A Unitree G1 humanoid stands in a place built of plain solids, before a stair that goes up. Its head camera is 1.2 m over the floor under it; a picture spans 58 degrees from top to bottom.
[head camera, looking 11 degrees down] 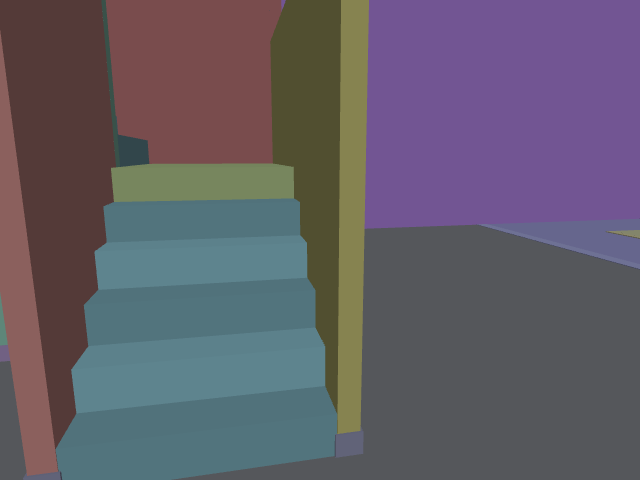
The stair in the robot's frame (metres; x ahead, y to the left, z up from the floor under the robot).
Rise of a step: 0.19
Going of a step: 0.22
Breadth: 1.02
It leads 12 degrees to the left of straight ahead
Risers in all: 6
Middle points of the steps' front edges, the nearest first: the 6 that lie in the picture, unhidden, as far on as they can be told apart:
1.46 0.43 0.19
1.67 0.48 0.38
1.89 0.52 0.57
2.10 0.57 0.76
2.32 0.61 0.95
2.53 0.66 1.14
